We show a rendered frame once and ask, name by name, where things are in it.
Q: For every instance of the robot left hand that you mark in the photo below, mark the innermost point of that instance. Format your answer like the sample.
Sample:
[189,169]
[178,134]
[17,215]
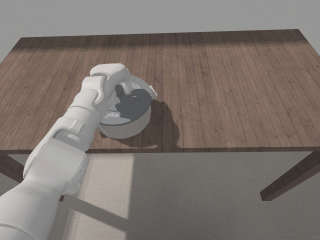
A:
[120,74]

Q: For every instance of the table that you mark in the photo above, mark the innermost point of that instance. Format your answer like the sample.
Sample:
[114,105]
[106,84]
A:
[217,91]

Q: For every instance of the lid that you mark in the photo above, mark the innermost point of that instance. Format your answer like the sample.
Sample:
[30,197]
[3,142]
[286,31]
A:
[131,107]

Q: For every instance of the robot left upper arm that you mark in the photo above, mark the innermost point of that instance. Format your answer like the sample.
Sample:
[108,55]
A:
[27,211]

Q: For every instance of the robot left forearm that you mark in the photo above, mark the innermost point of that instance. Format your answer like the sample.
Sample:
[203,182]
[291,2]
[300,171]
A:
[84,115]

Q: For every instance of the pot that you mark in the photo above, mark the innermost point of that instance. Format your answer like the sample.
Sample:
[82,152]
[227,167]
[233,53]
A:
[130,129]

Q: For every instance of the knob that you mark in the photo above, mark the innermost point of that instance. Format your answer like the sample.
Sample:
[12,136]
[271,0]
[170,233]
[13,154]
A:
[119,91]

